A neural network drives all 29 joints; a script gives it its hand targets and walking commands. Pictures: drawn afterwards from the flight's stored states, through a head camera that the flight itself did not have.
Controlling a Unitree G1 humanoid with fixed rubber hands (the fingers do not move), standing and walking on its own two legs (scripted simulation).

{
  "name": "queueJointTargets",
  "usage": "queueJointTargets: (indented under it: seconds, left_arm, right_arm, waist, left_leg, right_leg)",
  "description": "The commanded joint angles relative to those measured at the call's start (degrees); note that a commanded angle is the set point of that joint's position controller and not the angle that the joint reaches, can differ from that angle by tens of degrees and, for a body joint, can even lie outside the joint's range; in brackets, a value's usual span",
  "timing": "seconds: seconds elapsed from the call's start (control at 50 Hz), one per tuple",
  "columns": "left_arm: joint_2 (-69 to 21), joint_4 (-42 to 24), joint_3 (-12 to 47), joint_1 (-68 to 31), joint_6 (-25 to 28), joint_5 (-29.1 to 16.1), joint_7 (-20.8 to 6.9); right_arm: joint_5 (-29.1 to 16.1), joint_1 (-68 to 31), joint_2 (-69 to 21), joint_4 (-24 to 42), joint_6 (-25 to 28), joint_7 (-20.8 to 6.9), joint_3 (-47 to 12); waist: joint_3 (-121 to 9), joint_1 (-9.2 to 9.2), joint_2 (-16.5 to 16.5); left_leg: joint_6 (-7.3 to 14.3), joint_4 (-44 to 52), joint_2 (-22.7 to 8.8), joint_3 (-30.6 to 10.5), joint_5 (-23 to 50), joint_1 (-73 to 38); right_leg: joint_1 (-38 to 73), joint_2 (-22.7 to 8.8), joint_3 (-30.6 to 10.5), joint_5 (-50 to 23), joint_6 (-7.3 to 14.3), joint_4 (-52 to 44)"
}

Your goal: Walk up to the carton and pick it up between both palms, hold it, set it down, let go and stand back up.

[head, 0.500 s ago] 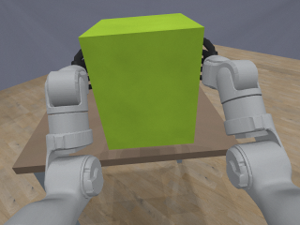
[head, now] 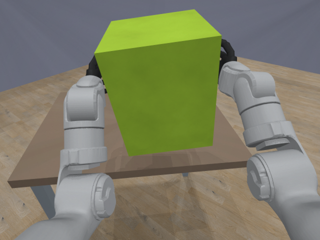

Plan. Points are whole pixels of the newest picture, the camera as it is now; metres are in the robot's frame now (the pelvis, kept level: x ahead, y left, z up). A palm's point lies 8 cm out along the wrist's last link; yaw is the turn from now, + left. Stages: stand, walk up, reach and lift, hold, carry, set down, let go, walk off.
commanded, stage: hold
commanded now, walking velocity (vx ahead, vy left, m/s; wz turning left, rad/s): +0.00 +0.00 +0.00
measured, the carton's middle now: (161, 83) +0.39 +0.00 +0.28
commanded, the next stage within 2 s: set down in 0.14 s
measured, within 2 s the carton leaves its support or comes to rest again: neither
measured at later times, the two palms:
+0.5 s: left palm (94, 76) +0.38 +0.15 +0.30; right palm (220, 78) +0.39 -0.15 +0.29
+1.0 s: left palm (105, 93) +0.42 +0.14 +0.24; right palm (213, 93) +0.43 -0.15 +0.23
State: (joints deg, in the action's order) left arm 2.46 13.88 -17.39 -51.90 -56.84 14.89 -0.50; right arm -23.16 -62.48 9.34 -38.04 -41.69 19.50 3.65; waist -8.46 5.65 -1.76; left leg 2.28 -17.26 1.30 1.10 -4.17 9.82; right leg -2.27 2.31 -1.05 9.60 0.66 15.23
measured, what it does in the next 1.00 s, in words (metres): shifts its weight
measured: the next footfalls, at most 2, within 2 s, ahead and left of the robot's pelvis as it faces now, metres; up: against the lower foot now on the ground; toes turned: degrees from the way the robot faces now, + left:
none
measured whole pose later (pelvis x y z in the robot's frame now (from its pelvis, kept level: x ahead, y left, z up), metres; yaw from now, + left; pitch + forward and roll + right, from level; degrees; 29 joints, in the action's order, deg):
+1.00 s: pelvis +0.05 -0.03 +0.01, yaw -1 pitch -1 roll +1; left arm -1.7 -4.0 -20.0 -40.4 -54.6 17.7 -3.2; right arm -8.7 -45.8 1.3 -18.7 -36.7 14.5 1.9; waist -2.7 3.1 -1.3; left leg 0.7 5.1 1.1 1.9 3.3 -2.8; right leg 7.5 2.4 -2.6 4.3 2.1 -2.0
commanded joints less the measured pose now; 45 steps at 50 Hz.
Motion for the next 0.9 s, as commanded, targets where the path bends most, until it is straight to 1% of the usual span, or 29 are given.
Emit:
queueJointTargets:
  seconds: [0.0, 0.08, 0.1, 0.12, 0.14, 0.16, 0.18, 0.2, 0.22, 0.24, 0.26, 0.28, 0.34, 0.38, 0.4, 0.42, 0.44, 0.46, 0.5, 0.56, 0.58, 0.64, 0.66, 0.7, 0.72, 0.74, 0.8, 0.84, 0.88]
  left_arm:
    - [-28.9, -18.87, 24.07, -53.04, 6.18, -15.31, -6.43]
    - [-28.84, -19.54, 24.79, -50.79, 4.96, -15.71, -5.86]
    - [-27.89, -16.12, 24.81, -48.37, 1.68, -14.9, -5.03]
    - [-27.82, -15.75, 24.62, -46.19, -0.51, -14.49, -4.42]
    - [-26.59, -16.79, 21.66, -47.09, -1.43, -13.71, -4.52]
    - [-27.28, -17.11, 20.82, -47.32, -2.27, -13.31, -4.55]
    - [-27.51, -17.59, 20.46, -47.49, -2.91, -13.31, -4.75]
    - [-27.72, -18.33, 20.71, -47.43, -3.21, -13.8, -5.09]
    - [-28.23, -18.26, 20.89, -47.8, -3.51, -14.05, -5.49]
    - [-28.73, -18.77, 21.29, -48.0, -3.78, -14.26, -6.01]
    - [-28.96, -18.82, 21.4, -47.74, -3.83, -14.29, -6.49]
    - [-28.92, -18.24, 21.12, -47.29, -3.8, -14.33, -7.11]
    - [-26.07, -15.25, 18.15, -44.12, -2.77, -13.17, -9.46]
    - [-24.06, -12.52, 14.88, -41.01, -1.86, -10.71, -11.48]
    - [-23.26, -11.21, 13.8, -39.91, -1.27, -9.49, -12.46]
    - [-22.08, -10.19, 12.57, -38.83, -0.68, -8.29, -13.42]
    - [-21.41, -9.46, 11.61, -37.31, 0.02, -7.21, -14.27]
    - [-20.71, -8.93, 10.94, -36.64, 0.78, -6.45, -15.02]
    - [-20.81, -10.07, 11.0, -36.1, 2.56, -5.6, -15.85]
    - [-22.29, -14.42, 13.55, -36.79, 4.87, -6.42, -15.53]
    - [-23.07, -15.79, 14.77, -37.3, 5.38, -6.73, -15.13]
    - [-24.76, -20.74, 18.02, -38.24, 6.63, -7.78, -13.62]
    - [-25.31, -21.86, 18.85, -37.8, 6.89, -8.04, -13.04]
    - [-25.6, -22.41, 19.8, -36.47, 7.09, -8.01, -11.94]
    - [-25.67, -23.73, 20.12, -36.13, 7.12, -7.98, -11.44]
    - [-25.97, -23.98, 20.44, -35.37, 7.15, -7.99, -11.01]
    - [-25.93, -24.23, 20.74, -32.12, 6.78, -8.03, -9.99]
    - [-25.91, -24.96, 20.71, -30.09, 6.33, -7.78, -9.82]
    - [-26.19, -25.73, 20.77, -27.79, 5.81, -8.01, -9.89]
  right_arm:
    - [-8.13, -42.18, -25.4, 18.19, 1.23, -4.91, -11.45]
    - [-8.81, -42.03, -26.14, 22.07, 0.46, -4.34, -13.06]
    - [-8.48, -42.88, -28.2, 23.65, -1.15, -5.58, -17.57]
    - [-8.69, -41.84, -28.58, 21.9, -2.85, -6.56, -18.14]
    - [-8.92, -43.79, -30.38, 26.79, -2.81, -7.61, -18.48]
    - [-7.63, -44.69, -30.2, 25.98, -3.2, -8.21, -17.25]
    - [-6.52, -44.56, -30.47, 25.36, -3.35, -8.53, -16.3]
    - [-5.81, -44.7, -30.38, 25.98, -3.42, -8.7, -15.97]
    - [-5.38, -45.33, -31.24, 27.31, -3.43, -8.71, -15.97]
    - [-5.14, -45.35, -32.02, 29.02, -3.38, -8.66, -16.23]
    - [-4.31, -45.6, -32.15, 29.78, -3.28, -8.6, -15.5]
    - [-3.28, -45.52, -31.7, 30.31, -3.1, -8.48, -14.62]
    - [0.73, -42.79, -29.35, 30.38, -2.42, -8.1, -11.78]
    - [3.48, -39.91, -27.99, 28.72, -1.97, -8.23, -9.71]
    - [4.96, -38.13, -27.39, 27.27, -1.56, -8.39, -9.03]
    - [6.64, -36.36, -26.68, 25.83, -1.2, -8.49, -8.11]
    - [8.0, -34.69, -26.25, 25.57, -0.63, -8.63, -7.26]
    - [9.14, -33.37, -25.85, 25.12, -0.07, -8.79, -7.15]
    - [10.06, -32.24, -26.26, 26.05, 1.25, -9.14, -7.47]
    - [10.0, -32.98, -28.19, 29.99, 3.81, -9.53, -9.62]
    - [9.73, -33.78, -28.9, 31.34, 4.56, -9.74, -10.56]
    - [9.65, -34.15, -30.63, 33.59, 6.46, -10.16, -12.57]
    - [9.44, -33.86, -31.15, 34.21, 7.04, -10.31, -13.33]
    - [9.3, -33.35, -31.5, 34.79, 7.9, -10.74, -14.5]
    - [9.36, -33.1, -31.69, 35.15, 8.29, -10.86, -15.22]
    - [9.51, -32.9, -31.5, 35.39, 8.66, -10.98, -15.37]
    - [9.35, -30.47, -31.44, 34.92, 9.42, -11.06, -16.69]
    - [8.93, -28.87, -31.56, 34.87, 9.68, -10.97, -18.1]
    - [8.5, -27.2, -31.61, 35.11, 9.84, -10.79, -18.87]
  waist:
    - [-25.92, 1.11, 6.54]
    - [-26.93, 0.96, 5.46]
    - [-26.27, -2.48, 12.73]
    - [-26.34, -3.06, 10.7]
    - [-20.28, -7.08, 8.64]
    - [-18.99, -6.53, 7.49]
    - [-18.77, -6.77, 6.64]
    - [-18.49, -6.76, 4.97]
    - [-19.85, -6.85, 4.54]
    - [-22.49, -6.11, 3.52]
    - [-23.84, -5.63, 3.44]
    - [-25.8, -4.89, 2.62]
    - [-26.91, -3.42, -0.42]
    - [-23.93, -3.43, -1.08]
    - [-20.95, -2.99, -0.9]
    - [-19.08, -2.83, -1.31]
    - [-17.04, -2.81, -1.01]
    - [-15.93, -2.83, -1.1]
    - [-16.39, -2.91, 0.32]
    - [-20.31, -3.55, 2.94]
    - [-22.08, -3.56, 4.23]
    - [-27.1, -2.98, 6.04]
    - [-28.11, -3.08, 6.7]
    - [-29.38, -3.23, 7.06]
    - [-29.97, -3.38, 6.93]
    - [-30.46, -3.14, 7.18]
    - [-29.9, -3.25, 6.42]
    - [-28.29, -3.19, 5.34]
    - [-27.64, -3.0, 4.94]
  left_leg:
    - [-4.54, -1.14, -2.35, -2.24, 7.7, -21.96]
    - [-3.73, -2.66, -1.47, -2.12, 10.78, -23.23]
    - [-4.1, 6.05, -3.68, -4.04, 7.55, -24.75]
    - [-3.78, 6.36, -4.22, -4.07, 6.99, -25.15]
    - [-2.8, 6.25, -3.46, -2.45, 6.23, -24.09]
    - [-2.41, 7.26, -3.35, -2.54, 6.55, -22.96]
    - [-2.49, 8.1, -3.33, -2.29, 8.47, -23.75]
    - [-2.24, 8.49, -3.46, -2.23, 9.47, -24.66]
    - [-1.82, 8.47, -3.43, -1.87, 10.97, -25.68]
    - [-1.4, 8.24, -3.34, -1.5, 11.84, -27.34]
    - [-1.21, 7.96, -3.2, -1.51, 12.71, -28.37]
    - [-0.97, 7.99, -3.26, -1.39, 13.58, -29.67]
    - [-0.27, 8.65, -2.92, -1.1, 16.86, -31.6]
    - [-0.01, 10.69, -2.61, -0.53, 15.98, -30.2]
    - [0.1, 11.46, -2.5, -0.34, 15.34, -29.19]
    - [0.17, 12.59, -2.35, -0.05, 13.95, -28.34]
    - [0.21, 13.69, -2.18, 0.16, 13.46, -27.32]
    - [0.23, 14.58, -2.04, 0.39, 12.69, -26.41]
    - [0.3, 16.08, -1.93, 0.79, 12.05, -26.43]
    - [0.07, 16.91, -1.76, 1.11, 15.31, -28.11]
    - [-0.14, 16.93, -1.59, 1.35, 17.06, -29.3]
    - [-0.68, 16.4, -1.57, 1.14, 21.08, -33.94]
    - [-0.64, 16.08, -1.61, 1.08, 22.02, -35.27]
    - [-0.83, 15.88, -1.54, 0.83, 24.29, -37.76]
    - [-0.84, 15.7, -1.49, 0.66, 24.87, -38.45]
    - [-0.88, 15.82, -1.57, 0.38, 25.43, -39.11]
    - [-1.2, 15.26, -1.59, -0.26, 30.05, -40.19]
    - [-1.33, 15.16, -1.43, -0.6, 32.98, -40.48]
    - [-1.42, 14.97, -1.44, -0.92, 35.95, -40.66]
  right_leg:
    - [-6.7, 1.1, 1.91, -6.97, -1.71, -3.24]
    - [-6.91, 0.62, 1.83, -8.41, -2.35, -4.1]
    - [-12.08, -0.45, -1.52, -9.1, -0.82, -3.74]
    - [-13.1, -0.59, -2.17, -9.03, -0.98, -4.27]
    - [-12.95, -1.42, -3.1, -7.24, -1.25, -4.55]
    - [-11.73, -1.62, -2.66, -6.92, -1.65, -4.55]
    - [-11.54, -1.52, -2.63, -6.76, -1.78, -5.15]
    - [-12.18, -0.82, -2.51, -6.74, -1.99, -5.33]
    - [-12.49, -0.76, -2.83, -6.57, -2.08, -5.77]
    - [-11.68, -0.69, -2.94, -6.33, -2.09, -6.21]
    - [-11.95, -0.65, -2.87, -6.43, -2.15, -6.41]
    - [-11.59, -0.68, -2.64, -6.95, -2.43, -6.98]
    - [-8.58, -0.87, -2.32, -10.86, -3.21, -8.25]
    - [-5.75, -1.02, -2.19, -11.37, -3.74, -9.33]
    - [-5.06, -1.17, -2.35, -11.6, -3.84, -9.77]
    - [-4.15, -1.22, -2.1, -10.96, -4.06, -10.46]
    - [-3.27, -1.29, -2.09, -11.07, -4.29, -11.1]
    - [-2.29, -1.23, -1.87, -10.66, -4.3, -11.76]
    - [-1.28, -1.37, -1.65, -10.5, -3.97, -12.41]
    - [-0.14, -1.52, -1.17, -13.45, -3.44, -12.98]
    - [0.06, -1.61, -1.17, -14.57, -3.28, -13.07]
    - [0.15, -1.6, -0.74, -17.32, -2.61, -13.29]
    - [0.09, -1.7, -0.78, -17.73, -2.6, -13.26]
    - [0.25, -1.64, -0.67, -19.11, -2.56, -13.48]
    - [0.61, -1.57, -0.5, -19.72, -2.66, -13.39]
    - [0.63, -1.63, -0.48, -20.28, -2.73, -13.4]
    - [3.3, -1.39, -0.33, -25.4, -3.17, -13.33]
    - [5.3, -1.17, -0.2, -29.26, -3.55, -13.02]
    - [6.85, -1.17, -0.4, -32.97, -3.84, -12.68]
